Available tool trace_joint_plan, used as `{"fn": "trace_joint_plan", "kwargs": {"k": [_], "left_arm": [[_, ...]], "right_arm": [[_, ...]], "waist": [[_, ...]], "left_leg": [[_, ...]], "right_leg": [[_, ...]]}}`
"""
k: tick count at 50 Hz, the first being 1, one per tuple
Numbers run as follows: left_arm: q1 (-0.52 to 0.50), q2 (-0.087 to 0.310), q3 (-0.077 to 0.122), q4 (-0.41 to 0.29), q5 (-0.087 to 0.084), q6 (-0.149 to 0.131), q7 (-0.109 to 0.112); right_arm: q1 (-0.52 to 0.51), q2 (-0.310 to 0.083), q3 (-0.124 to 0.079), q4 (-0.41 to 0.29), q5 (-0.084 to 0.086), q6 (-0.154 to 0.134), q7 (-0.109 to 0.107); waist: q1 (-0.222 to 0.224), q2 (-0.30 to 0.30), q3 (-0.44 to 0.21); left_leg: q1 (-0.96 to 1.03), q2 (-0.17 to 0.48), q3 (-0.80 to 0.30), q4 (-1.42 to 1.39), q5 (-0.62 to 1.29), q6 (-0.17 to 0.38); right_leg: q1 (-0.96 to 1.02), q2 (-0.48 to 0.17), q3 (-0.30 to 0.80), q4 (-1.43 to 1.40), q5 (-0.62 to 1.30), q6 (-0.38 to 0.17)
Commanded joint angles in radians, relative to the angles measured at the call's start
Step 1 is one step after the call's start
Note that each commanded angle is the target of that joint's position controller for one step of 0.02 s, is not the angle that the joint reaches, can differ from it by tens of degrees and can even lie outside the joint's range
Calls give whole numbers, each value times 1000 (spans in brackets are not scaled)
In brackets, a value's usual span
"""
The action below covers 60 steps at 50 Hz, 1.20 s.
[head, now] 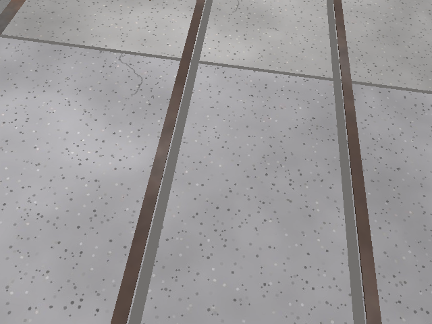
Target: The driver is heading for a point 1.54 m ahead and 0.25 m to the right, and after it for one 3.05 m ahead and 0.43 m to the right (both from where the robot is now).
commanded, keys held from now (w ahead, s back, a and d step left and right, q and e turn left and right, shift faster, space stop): q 0.10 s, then no key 0.22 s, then w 0.02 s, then w+e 0.66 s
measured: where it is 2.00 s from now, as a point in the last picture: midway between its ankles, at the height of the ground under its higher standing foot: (269, 229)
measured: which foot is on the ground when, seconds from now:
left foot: down 0.00-0.34, up 0.36-0.58, down 0.60-1.00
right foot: up 0.00-0.30, down 0.32-0.62, up 0.64-1.00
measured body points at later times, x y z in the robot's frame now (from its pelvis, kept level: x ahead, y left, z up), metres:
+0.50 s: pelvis +0.03 -0.02 +0.00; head +0.04 -0.03 +0.45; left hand +0.10 +0.26 -0.10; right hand +0.22 -0.25 -0.09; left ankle +0.00 +0.10 -0.71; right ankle +0.02 -0.14 -0.74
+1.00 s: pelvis +0.20 -0.02 -0.02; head +0.25 -0.03 +0.43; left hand +0.48 +0.16 -0.09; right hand +0.14 -0.31 -0.14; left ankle +0.03 +0.12 -0.74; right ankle +0.35 -0.16 -0.72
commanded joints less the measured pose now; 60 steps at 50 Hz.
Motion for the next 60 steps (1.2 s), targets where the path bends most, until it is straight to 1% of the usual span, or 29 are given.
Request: {"fn": "trace_joint_plan", "kwargs": {"k": [1,6,11,15,16,17,18,19,21,25,28,30,31,32,33,35,38,42,47,49,51,52,53,54,55,56,57,58,60], "left_arm": [[4,70,19,-56,-5,-16,2],[-47,48,5,-60,-9,-23,-5],[-47,53,0,-56,-17,-34,-24],[14,29,-8,-40,-13,-53,-44],[25,53,-6,-41,2,-57,-45],[58,104,-2,-47,22,-57,-41],[25,85,-14,-16,30,-57,-44],[-11,45,-23,-41,12,-57,-45],[48,128,-2,-28,-9,-48,-34],[131,133,1,-12,-32,-48,-21],[97,130,3,-28,-45,-31,-20],[76,78,-8,-48,-38,-37,-22],[33,3,-30,-74,-33,-47,-27],[19,-15,-39,-124,-48,-62,-27],[16,56,-20,-129,-55,-72,-27],[71,72,-7,-85,-53,-77,-40],[42,37,-15,-85,-43,-78,-61],[-33,-3,-37,-119,-36,-77,-82],[-150,0,-47,-171,-38,-81,-113],[-129,37,-30,-179,-36,-77,-117],[67,107,10,-140,-38,-65,-110],[232,161,42,-102,-41,-53,-92],[307,246,58,-82,-45,-43,-69],[287,274,49,-124,-39,-62,-74],[270,191,30,-119,-31,-73,-79],[223,163,20,-109,-30,-82,-79],[150,143,12,-117,-30,-87,-78],[97,118,5,-129,-19,-91,-77],[57,104,1,-137,-10,-96,-71]], "right_arm": [[-50,-160,-45,-81,1,-15,-20],[-27,-177,-54,-76,4,-4,-34],[-28,-163,-44,-69,-6,4,-20],[-62,-127,-24,-62,7,10,-18],[-29,-107,-18,-53,2,6,-18],[19,-63,-3,-49,-19,-2,-17],[39,-45,0,-54,-19,-9,-14],[-2,-89,-7,-48,-30,-16,-17],[-89,-109,-23,-52,-16,-32,-15],[-104,-66,-17,-56,12,-85,8],[-51,-35,-20,-19,13,-115,21],[57,-73,-39,11,13,-115,13],[179,-119,-52,28,5,-112,-2],[238,-215,-78,45,-9,-104,0],[227,-187,-73,49,-11,-108,1],[181,-107,-47,45,-5,-120,-5],[136,-87,-38,57,-10,-123,-4],[120,-114,-40,85,-7,-122,-8],[167,-170,-50,140,17,-112,-12],[167,-195,-55,150,21,-103,-15],[159,-220,-60,148,24,-87,-23],[162,-209,-52,136,24,-89,-28],[218,-88,-16,100,-16,-97,-23],[251,-64,9,58,-6,-132,-10],[111,-165,-18,34,32,-153,1],[60,-161,-13,10,46,-164,2],[55,-146,-9,20,24,-168,-7],[71,-151,-16,28,3,-162,-13],[105,-146,-18,39,-10,-137,-11]], "waist": [[20,149,-157],[-9,173,-144],[-30,193,-132],[22,171,-131],[15,132,-140],[-13,-28,-187],[-69,-191,-149],[-32,-166,-102],[23,-171,-5],[43,-146,31],[-5,-131,-14],[-60,-90,-93],[-117,19,-137],[-123,253,-121],[-112,232,-32],[-72,158,27],[-54,127,50],[-58,113,59],[-75,107,81],[-35,132,29],[89,149,-104],[174,118,-183],[130,-125,-272],[86,-201,-485],[143,-68,-389],[110,-44,-228],[54,44,-142],[12,29,-105],[-30,-11,-87]], "left_leg": [[177,221,-272,-161,373,167],[187,207,-335,-161,191,165],[128,207,-384,-136,193,177],[104,161,-384,-82,245,130],[56,129,-358,-60,170,81],[-20,40,-255,66,-78,19],[-42,-33,-109,61,-224,-32],[-21,-8,-66,89,-195,-62],[-88,-28,9,166,-187,-76],[-157,3,9,150,-267,-58],[94,-30,58,-134,-31,-42],[371,33,30,-156,55,-34],[554,171,-120,-167,-56,5],[554,362,-419,-278,-302,115],[495,450,-531,-318,-380,189],[487,377,-391,-329,-282,155],[417,305,-150,-348,96,107],[312,260,40,-372,257,102],[319,288,149,-358,382,78],[378,300,192,-250,731,56],[359,284,234,38,998,25],[197,250,245,276,899,-7],[-152,136,235,652,49,-57],[-362,-15,1,910,-384,-78],[-457,43,-86,931,-284,-65],[-475,81,-60,857,-188,-49],[-424,125,-52,772,-122,-49],[-355,151,-56,706,-82,-54],[-280,167,-50,658,-45,-73]], "right_leg": [[-62,6,49,-10,89,11],[-14,23,70,-256,107,21],[128,22,47,-389,53,2],[317,22,23,-714,236,-43],[411,-35,65,-760,355,-67],[513,-188,208,-785,450,-129],[410,-256,330,-818,271,-245],[355,-234,359,-879,-15,-263],[331,-224,410,-938,-224,-259],[412,-205,425,-937,-112,-274],[332,-118,342,-881,21,-253],[184,-71,308,-785,59,-198],[-2,-1,228,-589,3,-137],[-174,64,92,-362,-91,-97],[-282,-7,109,-172,-139,-89],[-349,-38,133,-35,8,-100],[-333,-65,104,-25,169,-90],[-235,-73,27,-208,334,-48],[-92,-42,-65,-449,394,-101],[3,14,-111,-478,332,-149],[281,93,-149,-510,300,-211],[555,100,-99,-541,318,-249],[879,-127,280,-561,266,-340],[1027,-335,862,-766,12,-519],[952,-300,784,-849,-55,-446],[790,-262,638,-867,-10,-404],[621,-216,530,-868,108,-373],[503,-177,450,-876,230,-360],[379,-143,385,-916,344,-369]]}}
